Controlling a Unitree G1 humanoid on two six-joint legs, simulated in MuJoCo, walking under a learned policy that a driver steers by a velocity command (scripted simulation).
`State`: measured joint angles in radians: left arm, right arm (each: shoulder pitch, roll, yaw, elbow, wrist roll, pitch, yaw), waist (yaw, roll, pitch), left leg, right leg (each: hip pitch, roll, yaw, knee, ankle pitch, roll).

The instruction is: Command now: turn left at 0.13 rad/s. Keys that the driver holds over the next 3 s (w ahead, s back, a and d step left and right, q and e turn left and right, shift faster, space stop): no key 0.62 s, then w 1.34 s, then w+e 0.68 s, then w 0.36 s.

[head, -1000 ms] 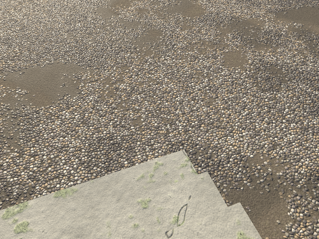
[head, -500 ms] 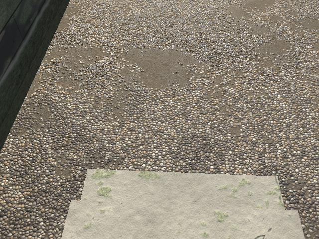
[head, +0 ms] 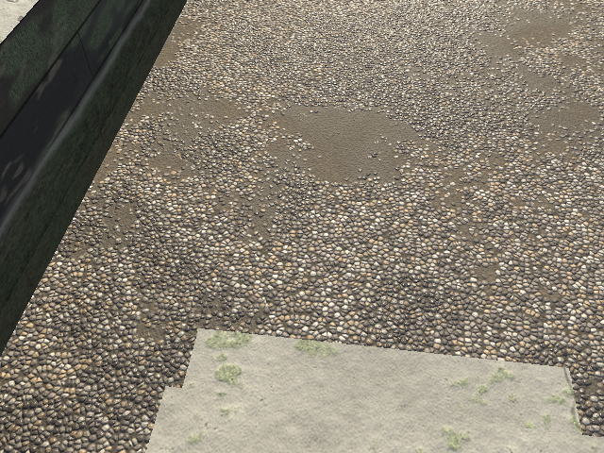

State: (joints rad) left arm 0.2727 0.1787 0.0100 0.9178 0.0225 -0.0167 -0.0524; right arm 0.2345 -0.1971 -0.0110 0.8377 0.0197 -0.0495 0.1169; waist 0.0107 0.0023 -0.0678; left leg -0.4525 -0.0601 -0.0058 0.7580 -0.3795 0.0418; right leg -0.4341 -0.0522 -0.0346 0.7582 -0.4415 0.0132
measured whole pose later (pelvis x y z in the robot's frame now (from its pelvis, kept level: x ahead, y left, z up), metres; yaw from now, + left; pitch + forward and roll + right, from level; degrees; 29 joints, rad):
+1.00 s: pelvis +0.11 +0.00 -0.01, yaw +0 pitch +0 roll +2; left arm 0.35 0.14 0.07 1.00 0.07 -0.09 -0.02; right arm 0.47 -0.13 -0.05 1.09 -0.09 -0.14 0.01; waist -0.04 -0.02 -0.03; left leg -0.16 -0.07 0.06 0.72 -0.56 0.07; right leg -0.48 0.04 0.10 1.25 -0.50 -0.13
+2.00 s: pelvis +0.63 +0.02 -0.33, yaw +0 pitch +1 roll +3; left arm 0.23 0.24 -0.01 0.95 0.12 -0.08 -0.07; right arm 0.54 -0.19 0.01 1.07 -0.10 -0.10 0.04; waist -0.06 -0.07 -0.02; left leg -0.24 -0.08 0.10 0.59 -0.37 0.09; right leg -0.80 -0.12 0.07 1.08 0.09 -0.08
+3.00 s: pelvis +1.24 -0.11 -0.65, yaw -24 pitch +3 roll +1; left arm 0.10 0.22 0.04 0.80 -0.01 -0.07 0.02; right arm 0.46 -0.19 -0.02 1.04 0.01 -0.07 -0.03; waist -0.04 -0.03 -0.03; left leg -0.19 -0.02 0.04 0.44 -0.29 0.02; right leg -0.83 -0.06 0.05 1.02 -0.02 0.00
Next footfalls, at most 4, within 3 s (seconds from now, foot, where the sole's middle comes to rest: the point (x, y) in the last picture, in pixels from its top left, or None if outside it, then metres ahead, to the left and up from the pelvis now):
1.26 right None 0.34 -0.11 -0.92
1.76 left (277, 447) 0.64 0.12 -1.09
2.30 right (365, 373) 0.95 -0.16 -1.26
2.72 left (319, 312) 1.29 -0.01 -1.43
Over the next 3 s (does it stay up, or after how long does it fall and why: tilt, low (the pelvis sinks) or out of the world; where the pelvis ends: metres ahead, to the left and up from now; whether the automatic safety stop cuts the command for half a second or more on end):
stays up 1.24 -0.11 -0.65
